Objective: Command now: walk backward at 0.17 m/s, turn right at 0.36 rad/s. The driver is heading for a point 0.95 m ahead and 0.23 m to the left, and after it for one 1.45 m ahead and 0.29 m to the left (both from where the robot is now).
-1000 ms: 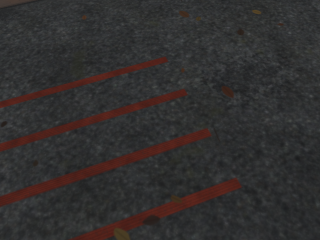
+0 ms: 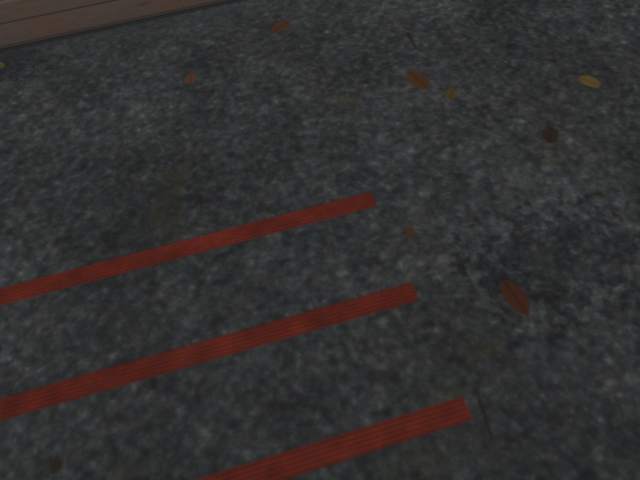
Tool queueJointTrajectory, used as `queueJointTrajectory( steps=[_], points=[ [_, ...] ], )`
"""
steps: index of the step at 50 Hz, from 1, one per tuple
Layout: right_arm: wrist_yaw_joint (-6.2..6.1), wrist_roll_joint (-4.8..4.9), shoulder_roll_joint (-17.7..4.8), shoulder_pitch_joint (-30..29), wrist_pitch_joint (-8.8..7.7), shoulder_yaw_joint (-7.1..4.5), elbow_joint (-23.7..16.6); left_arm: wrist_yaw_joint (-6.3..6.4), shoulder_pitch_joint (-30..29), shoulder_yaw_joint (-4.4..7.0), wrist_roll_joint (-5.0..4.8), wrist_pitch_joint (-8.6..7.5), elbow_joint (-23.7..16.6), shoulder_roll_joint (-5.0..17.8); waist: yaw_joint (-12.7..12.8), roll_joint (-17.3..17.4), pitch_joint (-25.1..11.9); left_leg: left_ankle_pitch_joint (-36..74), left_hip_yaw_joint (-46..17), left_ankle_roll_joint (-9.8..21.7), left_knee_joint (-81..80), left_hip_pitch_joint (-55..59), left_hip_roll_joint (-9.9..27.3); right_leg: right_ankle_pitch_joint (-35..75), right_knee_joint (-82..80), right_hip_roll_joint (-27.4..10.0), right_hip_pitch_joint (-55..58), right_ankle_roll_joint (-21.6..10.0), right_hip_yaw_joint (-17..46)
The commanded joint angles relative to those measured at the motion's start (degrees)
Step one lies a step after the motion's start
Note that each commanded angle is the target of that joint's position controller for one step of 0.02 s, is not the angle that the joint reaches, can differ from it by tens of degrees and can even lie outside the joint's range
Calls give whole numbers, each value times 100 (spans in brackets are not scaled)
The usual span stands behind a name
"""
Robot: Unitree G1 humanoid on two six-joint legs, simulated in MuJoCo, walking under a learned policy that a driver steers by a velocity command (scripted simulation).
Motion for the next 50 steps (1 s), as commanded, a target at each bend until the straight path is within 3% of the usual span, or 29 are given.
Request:
queueJointTrajectory(
  steps=[1, 3, 5, 7, 11, 13, 15, 17, 18, 19, 20, 21, 22, 23, 24, 25, 26, 27, 29, 32, 35, 38, 42, 46, 48, 49, 50],
  points=[
    [-56, 69, -476, 670, 113, -137, -67, 44, 230, 108, 45, -16, -312, 598, -18, -541, -1387, -3, 229, -38, 402, -50, -94, 4589, -197, -1638, 1479, -497, 985],
    [-61, 107, -503, 691, 196, -169, 0, 60, 62, 17, 105, 19, -327, 480, 16, -601, -1302, -123, 216, -3, 557, 140, -154, 4088, -366, -1696, 1283, -578, 876],
    [-34, 155, -571, 634, 252, -229, 27, 131, -18, -35, 143, 40, -304, 466, 110, -597, -1113, -280, -135, 61, 759, 218, -448, 3528, -475, -1846, 1159, -738, 822],
    [23, 133, -684, 677, 282, -302, 36, 231, -220, -68, 159, 57, -306, 478, 57, -601, -947, -360, -361, 62, 972, 206, -626, 3063, -518, -2057, 1095, -889, 764],
    [103, 109, -738, 911, 330, -359, 105, 281, -573, -118, 160, 59, -329, 392, -49, -602, -930, -500, -138, -49, 665, 375, -528, 2440, -568, -2236, 1303, -1044, 706],
    [159, 144, -648, 1023, 337, -335, 103, 284, -677, -115, 168, 51, -262, 379, -91, -717, -932, -598, 19, -32, 8, 618, -357, 2122, -575, -2211, 1396, -981, 577],
    [228, 183, -549, 1221, 323, -285, 117, 262, -793, -87, 187, 38, -187, 421, -136, -911, -1035, -617, 220, 116, -1098, 1227, -135, 826, -703, -2072, 1271, -731, 384],
    [292, 222, -592, 1366, 305, -285, 116, 246, -707, -7, 197, 49, -36, 595, -97, -1193, -1058, -773, 458, 341, -2008, 1728, -125, -137, -804, -2048, 1150, -543, 304],
    [314, 217, -609, 1456, 293, -293, 133, 245, -677, 29, 187, 53, 18, 653, -120, -1171, -1039, -734, 583, 454, -2450, 1918, -148, -397, -758, -2077, 1081, -463, 248],
    [316, 201, -559, 1667, 272, -290, 201, 254, -751, 51, 131, 67, 43, 690, -253, -967, -997, -374, 718, 574, -3130, 2229, -183, -688, -589, -2030, 875, -318, 87],
    [311, 121, -535, 1745, 240, -288, 258, 253, -709, 74, 83, 73, 87, 690, -296, -502, -730, 28, 559, 678, -3933, 2412, -238, -1122, -121, -1823, 447, -61, -226],
    [293, -6, -703, 1609, 170, -308, 135, 205, -538, 86, 61, 72, 129, 614, -258, 474, -267, 158, -692, 847, -4780, 2340, 348, -1792, 936, -1364, -429, 339, -773],
    [268, 49, -1180, 1525, 104, -326, -179, 155, -440, -11, 185, 113, -31, 156, -17, 1446, -285, 258, -2905, 1130, -4825, 2547, 1887, -2848, 2555, -697, -2102, 802, -1148],
    [157, -111, -1849, 1847, 104, -556, -98, 154, -1646, -47, 294, 78, -539, 183, -658, 1807, 64, -1588, -4103, 1813, -5873, 1375, 2056, -2708, 2727, -367, -2352, 776, -336],
    [85, -186, -1635, 1763, 108, -560, 11, 99, -1971, 25, 224, -17, -672, 473, -489, 1287, 400, -3854, -3802, 1752, -6184, 1337, 1639, -1823, 3088, -588, -2408, 712, -74],
    [69, -101, -1499, 1466, 89, -511, 5, 3, -1833, 82, 173, -111, -529, 605, -325, 1334, 476, -3493, -3428, 1608, -6293, 1478, 1412, -1187, 3239, -601, -2448, 739, -144],
    [117, -90, -1351, 1227, 58, -477, -61, -68, -1483, 93, 133, -178, -252, 637, -176, 1197, 316, -2544, -2930, 1487, -6134, 1708, 1154, -799, 3357, -661, -2217, 814, -237],
    [147, -33, -1186, 1233, -8, -445, -105, -146, -1280, 107, 197, -210, -109, 651, -169, 999, 125, -2024, -2636, 1470, -5969, 1954, 963, -622, 3455, -652, -2112, 871, -297],
    [225, 38, -966, 1395, -133, -403, -52, -245, -1155, 65, 229, -239, 22, 482, -185, 677, -188, -1276, -2220, 1412, -5740, 2466, 780, -436, 3422, -623, -2069, 921, -438],
    [248, 73, -734, 1750, -346, -349, 138, -302, -1013, -2, 239, -241, 164, 335, -286, 894, -293, -827, -1782, 1384, -5722, 2971, 748, -245, 2986, -703, -2202, 923, -743],
    [229, 35, -847, 1966, -486, -367, 167, -319, -1387, -16, 166, -261, 100, 449, -573, 1066, -118, -971, -1736, 1415, -5856, 3255, 1012, -218, 2251, -829, -2379, 889, -801],
    [137, -32, -1023, 2056, -604, -402, 196, -372, -1598, -19, 137, -335, 17, 550, -737, 844, -28, -840, -1665, 1425, -5899, 3659, 1413, -301, 1795, -861, -2549, 755, -600],
    [32, -136, -1091, 1822, -772, -413, 172, -498, -1576, -15, 124, -422, -141, 653, -651, 651, 174, -608, -1244, 1335, -6004, 4017, 1761, -516, 1781, -894, -2864, 381, -294],
    [84, -209, -1099, 1757, -845, -398, 257, -592, -1604, -96, 165, -409, -372, 575, -554, 598, 265, 652, -472, 1238, -5941, 3993, 1771, -957, 1670, -960, -2501, -87, -868],
    [127, -166, -1163, 1437, -866, -376, 221, -537, -796, -89, 138, -409, -249, 541, -34, 665, -169, 4276, 391, 1053, -4996, 3377, 1514, -1290, 1471, -463, -814, -424, -1463],
    [128, -129, -1194, 1391, -831, -374, 216, -497, 134, -6, 130, -448, 23, 651, 430, 471, -706, 6082, 847, 972, -3569, 2984, 1330, -1285, 1409, -72, 493, -506, -1684],
    [98, -136, -1177, 1282, -820, -327, 145, -445, 1504, 141, 155, -510, 421, 935, 1054, 29, -1456, 6015, 1129, 813, -1673, 1912, 1094, -1392, 1140, -4, 2374, -625, -1304]
  ],
)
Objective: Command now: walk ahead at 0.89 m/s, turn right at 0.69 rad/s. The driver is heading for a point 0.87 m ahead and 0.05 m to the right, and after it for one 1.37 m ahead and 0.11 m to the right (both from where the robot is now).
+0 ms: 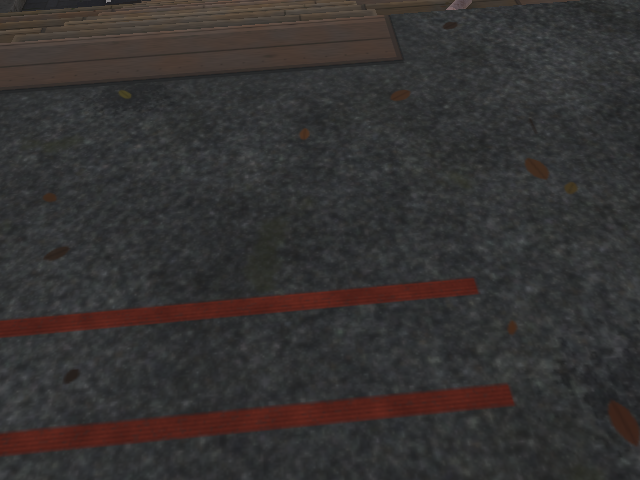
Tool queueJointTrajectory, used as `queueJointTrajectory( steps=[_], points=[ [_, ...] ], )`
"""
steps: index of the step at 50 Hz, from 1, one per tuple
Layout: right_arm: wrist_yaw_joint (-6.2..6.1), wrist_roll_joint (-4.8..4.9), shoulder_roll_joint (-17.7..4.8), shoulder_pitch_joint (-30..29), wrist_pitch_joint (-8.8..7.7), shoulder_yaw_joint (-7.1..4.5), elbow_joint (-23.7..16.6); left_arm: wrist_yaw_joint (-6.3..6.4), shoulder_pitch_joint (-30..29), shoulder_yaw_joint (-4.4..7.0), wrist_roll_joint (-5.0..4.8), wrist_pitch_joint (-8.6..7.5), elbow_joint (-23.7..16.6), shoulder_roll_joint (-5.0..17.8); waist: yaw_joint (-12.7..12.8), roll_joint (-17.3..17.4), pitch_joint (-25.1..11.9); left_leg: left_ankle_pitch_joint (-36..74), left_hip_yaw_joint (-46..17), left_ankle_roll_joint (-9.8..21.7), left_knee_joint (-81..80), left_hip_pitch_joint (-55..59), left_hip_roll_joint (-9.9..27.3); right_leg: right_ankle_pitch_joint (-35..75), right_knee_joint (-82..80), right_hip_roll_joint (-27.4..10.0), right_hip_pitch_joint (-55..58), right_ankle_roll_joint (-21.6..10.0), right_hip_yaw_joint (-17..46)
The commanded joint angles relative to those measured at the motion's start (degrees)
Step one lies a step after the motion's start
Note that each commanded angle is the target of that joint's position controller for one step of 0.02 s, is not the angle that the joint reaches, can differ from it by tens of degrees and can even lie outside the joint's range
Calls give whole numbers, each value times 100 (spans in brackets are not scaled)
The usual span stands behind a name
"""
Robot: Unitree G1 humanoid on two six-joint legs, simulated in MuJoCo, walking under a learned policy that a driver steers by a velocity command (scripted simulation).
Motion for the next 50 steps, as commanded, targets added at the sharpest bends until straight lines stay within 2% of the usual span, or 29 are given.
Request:
queueJointTrajectory(
  steps=[1, 2, 3, 5, 8, 12, 15, 17, 19, 21, 22, 23, 24, 25, 26, 27, 28, 30, 34, 36, 39, 41, 42, 43, 44, 45, 46, 48, 50],
  points=[
    [46, 61, -396, -628, -148, 8, -755, 197, 2710, 493, 40, -138, 361, 1551, 1373, -1601, -993, 3579, 601, 242, 5205, -4121, 48, -2889, -1335, -932, 4551, -857, 2730],
    [134, -26, -224, -940, -276, 72, -1000, 184, 2259, 396, -40, -165, 250, 1422, 946, -1854, -918, 620, -376, 261, 6021, -5557, -644, -3896, -2760, -1675, 4685, -1131, 5783],
    [169, -79, -507, -1515, -345, 50, -1149, 206, 1881, 393, -44, -142, 211, 1253, 943, -1115, -153, 1024, -728, 351, 6335, -6227, -265, -2843, -2673, -1648, 4444, -1054, 5433],
    [187, -126, -530, -1417, -402, 96, -1082, 295, 1754, 382, -71, -168, 242, 1091, 568, -115, 241, 1533, -646, 305, 5526, -5611, 244, -1404, -2591, -1285, 3273, -858, 4003],
    [246, -241, -412, -1268, -93, 170, -1110, 345, 1518, 220, -145, -289, 221, 689, 159, -341, 646, 1394, -425, 9, 4928, -5199, 417, -532, -2856, -636, 2196, -838, 3085],
    [339, -111, -253, -2427, 28, 303, -1632, 377, 1791, 205, -167, -409, 340, 665, 321, -356, 1054, 2210, 204, -229, 3222, -5057, 217, 1700, -3256, -296, 1623, -764, 2431],
    [399, 24, 29, -2866, -44, 431, -1639, 380, 2246, 132, -283, -528, 638, 492, 712, -441, 862, 3754, 730, 126, 1661, -3916, -81, 3838, -3666, -303, 1893, -264, 1832],
    [358, 87, -116, -2839, -31, 394, -1590, 405, 2246, 146, -243, -612, 735, 689, 630, -606, 639, 3905, 739, 410, 1164, -3533, -237, 5200, -3471, -493, 2749, -20, 1529],
    [271, 129, -468, -2154, -12, 256, -1347, 486, 2150, 223, -84, -610, 767, 995, 197, -945, 45, 3234, 743, 569, 1121, -2885, -628, 7170, -2570, -776, 3618, 210, 1309],
    [87, 243, -931, 93, 41, 47, -637, 583, 1658, 286, 182, -453, 729, 1093, -974, -929, -889, 2670, 744, 740, 1168, -1052, -838, 8210, -63, -880, 3553, 346, 925],
    [-32, 224, -1161, 1365, 97, -90, -281, 638, 1234, 272, 224, -409, 648, 1033, -1638, -604, -1223, 1914, 207, 1044, 1334, 230, -339, 7081, 2172, -620, 2556, 384, 703],
    [-46, 35, -1684, 1449, 100, -258, -169, 531, 1649, 54, 25, -468, 337, 100, -891, 1559, -1510, 1170, -2798, 2083, 1446, 1980, 1102, 772, 5202, 498, -245, 807, 666],
    [78, 157, -1369, 834, 145, -245, -247, 457, 1753, -20, -19, -614, 206, 285, -610, 1369, -1967, 465, -5401, 2502, -30, 2044, 1528, -669, 5535, 681, -1214, 711, 1124],
    [107, 130, -1108, 191, 105, -235, -351, 457, 1193, -79, 0, -653, 84, 376, -422, 503, -994, 201, -4897, 2442, -297, 1229, 1423, -90, 5283, 192, -1584, 636, 1361],
    [139, 174, -748, 138, 92, -175, -260, 421, 716, -125, 109, -686, -23, 448, -352, -358, -530, 389, -4260, 2228, -424, 335, 1226, 89, 4748, -59, -1383, 590, 1322],
    [118, 169, -544, 167, 68, -122, -152, 391, 386, -169, 199, -660, -147, 358, -194, -635, -47, 759, -3728, 2019, -544, -530, 931, 65, 4243, -219, -1167, 585, 1239],
    [78, 177, -426, 186, 42, -62, -25, 367, 253, -210, 298, -573, -322, 277, 60, -580, 290, 1137, -3348, 1921, -646, -1273, 661, -80, 3917, -297, -962, 674, 1193],
    [80, 204, -585, 229, -51, -77, 62, 348, 235, -302, 360, -386, -484, 129, 348, -292, 582, 1384, -2994, 1952, -830, -1984, 410, -490, 3243, -484, -958, 807, 1087],
    [86, 238, -806, -88, -128, -188, -151, 206, -998, -485, 150, -390, -1059, 17, 228, -103, 1009, 1945, -2200, 1642, -1530, -3669, -113, 1271, 582, -583, 372, 1095, 590],
    [161, 327, -945, 115, -140, -265, -107, 208, -1160, -496, 45, -392, -1072, -67, -13, -98, 852, 3269, -2101, 1359, -1430, -3586, -136, 2408, -90, -326, 1209, 1083, 398],
    [124, 349, -973, 754, -5, -332, 113, 374, -1068, -400, 114, -464, -1043, 150, -262, -97, 443, 5469, -2061, 835, -48, -2034, -317, 2286, -995, 130, 1330, 989, 377],
    [61, 374, -1144, 567, 21, -390, 71, 523, -37, -254, 128, -575, -804, 430, 340, 85, -218, 5763, -2072, 417, 1822, -1975, -583, 2715, -1556, 32, 2652, 890, 579],
    [56, 429, -906, 322, -14, -351, -95, 594, 924, -135, 205, -641, -593, 757, 769, 74, -786, 4360, -1921, 278, 3176, -2701, -748, 3261, -1247, -776, 3913, 725, 1082],
    [-41, 501, -51, 658, -3, -172, -326, 597, 1742, -44, 350, -625, -486, 1085, 631, -1222, -1786, -974, -1131, 185, 5245, -3897, -1147, 6677, -166, -2945, 5525, 401, 2420],
    [-171, 638, -545, 1007, 112, -195, -580, 499, 1797, 69, 186, -516, -497, 1152, 611, -1789, -3136, -1034, -761, 90, 6639, -4525, -1010, 7085, -219, -3812, 6183, -350, 3768],
    [-179, 387, -808, 549, 205, -258, -501, 524, 1202, 20, 75, -447, -655, 648, 545, -1092, -2729, -129, -655, 116, 6303, -4566, -528, 5980, -648, -3109, 5308, -171, 3084],
    [-95, 289, -800, 14, 268, -287, -554, 535, 869, -125, 78, -428, -596, 128, 546, -969, -1776, 240, -509, 37, 5915, -4824, -416, 5320, -862, -2579, 4610, 29, 2258],
    [115, 135, -511, -337, 443, -258, -654, 607, 857, -158, 88, -386, -405, 40, 408, -1015, -649, 375, -381, -57, 5692, -4763, -174, 5142, -1357, -2171, 3282, 47, 1491],
    [202, 112, -181, -366, 613, -190, -818, 577, 780, -93, -18, -410, -270, 113, 136, -1177, -322, 391, -370, -83, 5334, -4761, -38, 4839, -1624, -2290, 2718, -26, 1160]
  ],
)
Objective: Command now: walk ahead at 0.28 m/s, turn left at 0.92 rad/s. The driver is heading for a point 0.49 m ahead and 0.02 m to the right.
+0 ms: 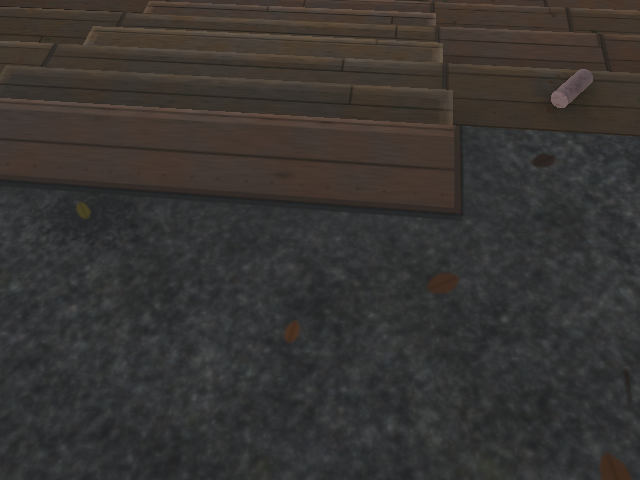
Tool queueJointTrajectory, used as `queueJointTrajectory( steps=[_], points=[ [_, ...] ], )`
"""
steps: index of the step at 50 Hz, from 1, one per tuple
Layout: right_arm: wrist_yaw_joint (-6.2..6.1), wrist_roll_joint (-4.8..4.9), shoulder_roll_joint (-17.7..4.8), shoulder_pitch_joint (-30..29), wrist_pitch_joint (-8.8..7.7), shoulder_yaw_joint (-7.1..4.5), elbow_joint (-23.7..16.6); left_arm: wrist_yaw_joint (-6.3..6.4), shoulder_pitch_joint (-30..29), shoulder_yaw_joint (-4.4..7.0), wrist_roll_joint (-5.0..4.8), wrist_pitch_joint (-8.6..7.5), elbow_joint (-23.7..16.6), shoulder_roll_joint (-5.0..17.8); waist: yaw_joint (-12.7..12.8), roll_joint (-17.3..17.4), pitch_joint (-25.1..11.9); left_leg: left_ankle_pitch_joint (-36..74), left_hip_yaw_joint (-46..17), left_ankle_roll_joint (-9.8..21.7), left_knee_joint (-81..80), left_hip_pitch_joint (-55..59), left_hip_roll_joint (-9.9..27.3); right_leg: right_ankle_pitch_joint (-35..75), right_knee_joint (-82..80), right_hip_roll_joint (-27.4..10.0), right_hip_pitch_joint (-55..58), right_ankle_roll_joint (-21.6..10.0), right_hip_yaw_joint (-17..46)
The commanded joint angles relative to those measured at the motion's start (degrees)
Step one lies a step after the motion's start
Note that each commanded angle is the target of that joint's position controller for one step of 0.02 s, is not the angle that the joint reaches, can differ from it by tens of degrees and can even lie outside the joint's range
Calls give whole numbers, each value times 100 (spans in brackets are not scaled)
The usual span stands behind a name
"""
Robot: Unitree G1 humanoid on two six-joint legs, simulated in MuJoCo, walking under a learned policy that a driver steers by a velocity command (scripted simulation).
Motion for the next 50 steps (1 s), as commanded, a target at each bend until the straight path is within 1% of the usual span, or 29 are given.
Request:
queueJointTrajectory(
  steps=[1, 3, 5, 8, 10, 11, 12, 13, 14, 15, 16, 17, 18, 20, 22, 24, 26, 29, 30, 31, 32, 33, 35, 38, 39, 40, 42, 44, 50],
  points=[
    [150, -136, 259, 170, 171, 80, -585, 24, 690, 240, -127, -53, -67, 633, 144, -1103, -1001, 258, -145, -61, -359, -1073, 478, 3956, -976, -1648, 1688, -971, 984],
    [237, -175, 275, -154, 208, 125, -869, 39, 354, 292, -154, -57, -53, 740, -24, -1119, -874, 968, -43, 8, -1307, -795, 610, 3668, -1217, -1570, 1272, -875, 456],
    [325, -130, 320, -195, 219, 182, -927, 9, 34, 337, -168, -63, -37, 798, -196, -1117, -899, 2058, 227, 153, -2481, 250, 558, 3083, -1182, -1232, 701, -602, -325],
    [377, -122, 186, -386, 228, 183, -960, -45, 308, 440, -210, -46, 56, 996, -85, -1029, -776, 2198, 532, 314, -3345, 1028, 276, 2893, -813, -1197, 557, -439, -565],
    [346, -195, 22, -295, 161, 134, -958, -64, 557, 507, -276, 44, 94, 1150, -83, -882, -787, 1908, 535, 489, -3820, 1376, 96, 2987, -95, -1232, 743, -385, -571],
    [307, -267, -31, 109, 64, 105, -804, -66, 746, 504, -288, 123, 135, 1156, -224, -583, -971, 2111, 464, 600, -4289, 1994, -54, 2764, 698, -1049, 675, -310, -619],
    [217, -335, -296, 361, -74, 56, -716, -78, 1233, 478, -205, 202, 208, 1097, -283, 183, -1201, 3917, 1, 751, -4708, 2730, 338, 1358, 1888, -647, 280, -102, -751],
    [122, -267, -695, 191, -161, 54, -929, -113, 1865, 331, -66, 326, 67, 490, 220, 1394, -1573, 8071, -1883, 1215, -4155, 3514, 2321, -3388, 3673, -43, -768, 103, -666],
    [36, 44, -522, 272, -123, 135, -1073, -2, 2254, 330, -122, 564, 268, 655, 10, 782, -2752, 8379, -2307, 1854, -4437, 3425, 2978, -3094, 4060, 132, -330, 140, 355],
    [-91, 75, -138, -112, -43, 269, -1084, 15, 1917, 271, -223, 689, 311, 633, -53, 634, -2638, 5976, -1935, 1939, -4990, 2943, 2702, -2630, 3949, 122, -199, 128, 635],
    [-173, 22, 74, -526, 2, 374, -1006, 8, 1415, 231, -250, 731, 220, 625, 48, 737, -1781, 4306, -1523, 1719, -5447, 2082, 2347, -2327, 3603, 93, -187, 98, 679],
    [-220, -50, 160, -881, 22, 428, -932, 12, 1183, 277, -198, 737, 239, 743, 213, 679, -1218, 3636, -1152, 1419, -5603, 1605, 2023, -2074, 3271, 103, -101, 72, 715],
    [-262, -72, 25, -999, 40, 389, -885, 1, 1382, 346, -150, 769, 352, 891, 340, 783, -923, 3948, -730, 1333, -5583, 1245, 1861, -1930, 3244, 226, 92, 65, 508],
    [-265, -82, -14, -793, 42, 352, -778, -35, 1548, 408, -169, 794, 442, 879, 360, 418, -1031, 4110, -430, 1343, -5522, 1380, 1854, -1915, 3192, 355, 145, 4, 382],
    [-273, -90, 44, -770, 15, 333, -730, -85, 1422, 381, -194, 793, 368, 614, 356, 189, -1150, 3611, -359, 1380, -5539, 1610, 1953, -1864, 2922, 300, 61, -39, 378],
    [-271, -121, 123, -883, 17, 321, -722, -138, 1230, 360, -188, 827, 250, 458, 330, 375, -1084, 2774, -173, 1315, -5589, 1545, 1936, -1724, 2427, 252, 127, -89, 292],
    [-261, -150, 136, -903, 42, 287, -704, -193, 1125, 389, -179, 870, 126, 481, 298, 604, -1056, 2222, -46, 1259, -5599, 1456, 1992, -1642, 2015, 274, 275, -143, 171],
    [-278, -110, -15, -979, 77, 185, -681, -286, 1317, 427, -186, 875, 53, 470, 476, 533, -1093, 1667, 214, 964, -5332, 1171, 2082, -1317, 1040, 337, 894, -343, -13],
    [-287, -75, -36, -1011, 101, 149, -665, -309, 1533, 452, -164, 850, 119, 498, 598, 300, -1008, 1219, 477, 675, -4940, 863, 1946, -1014, 375, 424, 1264, -471, 42],
    [-261, -73, 60, -786, 160, 126, -582, -306, 1649, 516, -85, 801, 133, 710, 635, -516, -636, 413, 857, 222, -4000, 231, 1593, -830, -636, 98, 1419, -632, 969],
    [-242, -20, 404, -730, 233, 209, -865, -234, 1481, 689, -60, 770, -111, 1550, 506, -2236, -137, -931, 1230, -312, -2627, -1180, 418, -103, -1578, -1561, 1157, -1169, 3819],
    [-259, -133, 323, -1426, 262, 230, -1092, -115, 1662, 779, -18, 802, -115, 1763, 766, -1706, 82, -1024, 170, -278, -1648, -1185, 231, 239, -1969, -1676, 476, -1580, 4134],
    [-201, -34, 212, -1186, 210, 203, -959, -9, 952, 698, -92, 835, -205, 1406, 259, -976, 119, 237, -190, -195, -1319, -963, 394, -406, -1700, -909, 298, -1353, 2973],
    [-120, -193, 52, -815, 144, 141, -724, -81, 646, 651, -216, 782, -383, 1118, 204, -780, -555, 833, -157, -208, -985, -844, 261, 1013, -1261, -392, 1033, -1175, 2516],
    [-67, -224, 53, -769, 133, 155, -723, -116, 923, 677, -229, 751, -320, 1132, 300, -631, -878, 909, -183, -238, -1055, -843, 291, -51, -1419, -318, 1334, -1209, 2648],
    [-20, -232, 49, -835, 133, 163, -747, -152, 1099, 701, -218, 725, -288, 1174, 398, -695, -922, 959, -215, -248, -1222, -992, 316, -1507, -1670, -291, 1553, -1266, 2919],
    [68, -203, -24, -814, 134, 146, -659, -182, 1248, 653, -174, 651, -232, 1073, 502, -1026, -752, 1110, -73, -282, -1645, -1352, 372, -2540, -2070, -428, 1958, -1298, 3134],
    [119, -211, 11, -906, 69, 164, -583, -168, 1497, 585, -147, 511, -77, 927, 615, -1047, -579, 1425, 39, -293, -2200, -1389, 479, -2251, -2245, -508, 2189, -1242, 2998],
    [250, -80, -66, -1197, -34, 166, -580, -112, 1591, 592, -67, 174, 61, 1159, 753, -855, -208, 1618, -147, -84, -2619, -1602, 448, -2199, -2515, -924, 2298, -1174, 2482]
  ],
)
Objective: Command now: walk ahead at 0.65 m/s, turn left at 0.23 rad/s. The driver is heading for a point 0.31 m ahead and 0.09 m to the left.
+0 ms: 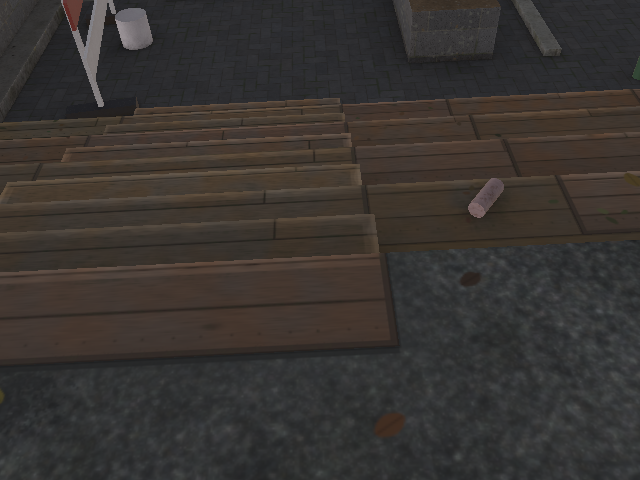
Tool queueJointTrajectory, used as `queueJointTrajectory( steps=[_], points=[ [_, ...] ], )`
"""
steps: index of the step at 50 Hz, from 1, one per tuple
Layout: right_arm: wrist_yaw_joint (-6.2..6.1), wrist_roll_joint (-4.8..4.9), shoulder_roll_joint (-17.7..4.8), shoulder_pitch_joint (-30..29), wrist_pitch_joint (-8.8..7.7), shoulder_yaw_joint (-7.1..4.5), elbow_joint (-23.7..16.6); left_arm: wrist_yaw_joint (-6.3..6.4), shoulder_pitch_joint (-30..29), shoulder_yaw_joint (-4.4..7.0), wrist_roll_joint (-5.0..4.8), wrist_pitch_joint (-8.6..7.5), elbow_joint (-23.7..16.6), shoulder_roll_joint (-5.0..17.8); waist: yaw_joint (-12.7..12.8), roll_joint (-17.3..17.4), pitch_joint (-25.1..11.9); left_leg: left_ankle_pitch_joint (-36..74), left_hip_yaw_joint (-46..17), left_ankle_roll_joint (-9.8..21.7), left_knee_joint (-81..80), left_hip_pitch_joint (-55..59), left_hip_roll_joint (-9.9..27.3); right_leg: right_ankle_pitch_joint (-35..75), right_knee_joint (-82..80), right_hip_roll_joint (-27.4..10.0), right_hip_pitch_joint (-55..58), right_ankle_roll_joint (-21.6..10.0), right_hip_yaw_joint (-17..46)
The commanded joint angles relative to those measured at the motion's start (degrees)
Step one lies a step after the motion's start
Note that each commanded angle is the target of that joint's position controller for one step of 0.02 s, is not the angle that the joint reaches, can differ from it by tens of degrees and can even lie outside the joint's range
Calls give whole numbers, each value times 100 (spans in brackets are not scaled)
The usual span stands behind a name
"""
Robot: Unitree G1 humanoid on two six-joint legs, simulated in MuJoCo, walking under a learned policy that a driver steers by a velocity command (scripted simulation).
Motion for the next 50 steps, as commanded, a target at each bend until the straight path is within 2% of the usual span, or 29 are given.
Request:
queueJointTrajectory(
  steps=[1, 5, 9, 11, 12, 13, 14, 15, 16, 17, 18, 19, 20, 21, 22, 23, 24, 27, 31, 36, 39, 41, 42, 43, 44, 45, 46, 48, 50],
  points=[
    [75, 83, -392, -1094, -180, -56, -655, 72, 405, 245, 64, -204, -125, 943, 454, -651, 831, 47, -490, 135, 5, -1765, -24, -2065, -1010, -1961, 788, -538, 1309],
    [141, 38, -440, -978, -230, -90, -689, 136, 216, 220, 79, -359, -64, 911, 296, -450, 947, 227, -700, 231, 360, -2276, 44, -1766, -1090, -2204, 1044, -449, 851],
    [286, -4, -428, -1285, -220, -48, -913, 125, 251, 214, 116, -474, 133, 909, 336, -450, 1178, 252, -332, 387, 326, -2455, 319, -1373, -1274, -2194, 1156, -316, 71],
    [337, -68, -246, -1546, -261, 56, -1063, 88, 405, 169, 129, -504, 319, 799, 399, -310, 1456, 135, -38, 533, -277, -2051, 370, -196, -1213, -2027, 932, -336, -478],
    [346, -83, -129, -1623, -286, 115, -1137, 75, 415, 157, 102, -497, 396, 793, 396, -337, 1509, 41, 230, 627, -692, -1594, 298, 717, -1092, -1954, 742, -312, -732],
    [330, -86, -60, -1511, -305, 145, -1142, 62, 396, 148, 61, -483, 470, 834, 325, -402, 1405, -62, 524, 740, -1017, -873, 108, 2066, -811, -1890, 535, -260, -967],
    [275, -82, -90, -1177, -320, 118, -1071, 57, 459, 147, 15, -477, 563, 931, 184, -540, 1081, -111, 773, 847, -1054, -60, -222, 4071, -212, -1892, 497, -212, -1094],
    [194, -82, -227, -384, -352, 45, -867, 59, 446, 161, -3, -445, 647, 1050, -204, -616, 588, -92, 876, 946, -1191, 861, -567, 5510, 852, -1818, 510, -104, -1246],
    [117, -136, -408, 707, -420, -49, -510, 82, 400, 128, -52, -433, 660, 1038, -708, -468, -33, 532, 762, 1038, -1729, 2272, -741, 5417, 2229, -1579, 91, 98, -1478],
    [26, -212, -802, 1478, -467, -170, -276, 80, 462, 22, -49, -460, 570, 775, -992, -135, -653, 636, -119, 1137, -1723, 3803, 3, 3269, 3833, -1282, -1075, 222, -1458],
    [-46, -181, -1654, 1514, -492, -290, -353, -12, 1147, -163, -212, -427, 326, 1, -439, 1682, -1727, 3017, -3520, 2096, -1989, 5283, 2450, -2571, 6563, -206, -2795, 542, -1269],
    [-117, 153, -1500, 1695, -470, -339, -452, 85, 562, 19, -74, -363, 457, 760, -918, 296, -2336, 4564, -3861, 2106, -2167, 4995, 2239, -1942, 7040, -198, -2570, 438, -92],
    [-186, 149, -1265, 1054, -480, -255, -342, 105, 142, -32, -200, -344, 313, 569, -511, 270, -1420, 5212, -2600, 1943, -2090, 4240, 2044, -1348, 6866, -540, -2774, 413, -74],
    [-178, 161, -761, 668, -488, -122, -351, 96, 5, -115, -137, -351, 338, 458, -348, 24, -641, 5043, -2035, 1725, -2285, 3401, 1751, -1127, 6304, -741, -2807, 408, -218],
    [-180, 175, -460, 420, -487, -17, -345, 78, -9, -109, -44, -279, 409, 456, -167, 25, -259, 4791, -1685, 1530, -2486, 2890, 1495, -1054, 5937, -873, -2688, 408, -253],
    [-186, 205, -278, 212, -466, 63, -354, 41, 283, -116, 33, -146, 522, 446, 63, 151, -135, 4614, -1330, 1462, -2795, 2334, 1314, -1003, 5634, -903, -2280, 456, -307],
    [-173, 188, -202, 209, -500, 110, -328, 26, 433, -99, 53, -42, 629, 419, 138, 163, -70, 4897, -1096, 1386, -2920, 2036, 1252, -931, 5369, -883, -1965, 474, -327],
    [-175, 137, -352, 182, -579, 82, -191, 4, 525, -119, 36, 80, 745, 244, 297, 99, -116, 5290, -621, 1435, -3174, 1850, 1086, -562, 4874, -758, -1819, 560, -501],
    [-232, 146, -128, 197, -530, 185, 4, 22, 100, -124, 47, 128, 773, 171, 212, 304, 47, 4974, -212, 1187, -3245, 2030, 791, 120, 3900, -761, -2007, 586, -599],
    [-317, 108, -45, 468, -451, 228, 314, 107, -428, -165, 21, 161, 813, 93, -44, 358, 227, 4658, -275, 1093, -3122, 2333, 853, 288, 2815, -705, -1795, 540, -634],
    [-364, 80, -22, 477, -388, 244, 470, 190, -457, -172, 5, 143, 917, 89, -90, 357, 388, 4576, -479, 1157, -2900, 2410, 956, -141, 2266, -611, -1499, 441, -630],
    [-401, 103, -4, 404, -357, 259, 559, 247, -366, -189, -14, 100, 1014, 37, -28, 277, 482, 4289, -639, 1133, -2665, 2416, 971, -86, 1489, -596, -1122, 327, -599],
    [-414, 137, -14, 367, -356, 260, 607, 276, -238, -215, -2, 49, 1078, 7, 87, 111, 477, 3892, -659, 987, -2545, 2223, 909, 781, 796, -743, -577, 269, -433],
    [-418, 131, 19, 459, -389, 279, 590, 319, -28, -180, 16, -12, 1178, 243, 45, -194, 232, 3007, -645, 808, -2428, 1948, 706, 2435, 721, -1182, 173, 188, 0],
    [-395, 153, 120, 1203, -384, 265, 744, 322, -56, -121, -37, -11, 1267, 540, -397, -743, 5, 1471, -568, 628, -2576, 1743, 395, 3870, 1176, -1627, 640, -165, 342],
    [-428, 159, 140, 1224, -302, 284, 989, 273, -238, -175, -97, 25, 1287, 227, -240, -742, 25, 426, -477, 590, -2823, 1946, 186, 3658, 1174, -1654, 345, -330, 389],
    [-446, 126, 93, 991, -247, 278, 1007, 227, -407, -215, -72, 53, 1278, 56, -175, -670, 282, 131, -507, 644, -3025, 2052, 134, 2787, 991, -1472, -5, -180, 316],
    [-433, 119, 8, 575, -205, 246, 1028, 235, -506, -219, -53, 91, 1363, 30, -64, -476, 577, 588, -605, 727, -3090, 2103, 243, 1822, 787, -1137, -223, 49, 112],
    [-432, 129, 149, 576, -214, 292, 1136, 277, -427, -198, -83, 101, 1534, 67, -55, -351, 589, 931, -642, 713, -3128, 2150, 350, 1629, 723, -1055, -144, 105, 53]
  ],
)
